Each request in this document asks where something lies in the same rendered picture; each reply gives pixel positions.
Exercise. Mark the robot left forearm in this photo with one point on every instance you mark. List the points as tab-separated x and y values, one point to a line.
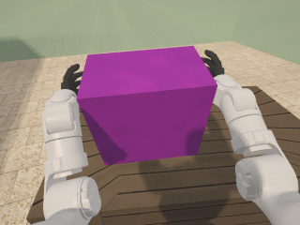
62	135

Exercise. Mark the robot left upper arm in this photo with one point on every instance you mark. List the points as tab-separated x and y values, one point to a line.
71	202

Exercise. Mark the robot left hand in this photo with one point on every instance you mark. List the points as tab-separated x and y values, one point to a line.
70	77

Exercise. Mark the robot right upper arm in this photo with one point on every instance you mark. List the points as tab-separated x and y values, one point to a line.
269	182

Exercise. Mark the robot right hand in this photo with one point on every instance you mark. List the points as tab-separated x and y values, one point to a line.
215	66

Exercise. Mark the carton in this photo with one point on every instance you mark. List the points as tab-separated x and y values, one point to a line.
147	104

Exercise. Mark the robot right forearm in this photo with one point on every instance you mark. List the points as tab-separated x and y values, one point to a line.
250	136

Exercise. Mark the pedestal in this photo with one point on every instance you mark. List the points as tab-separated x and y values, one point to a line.
189	190

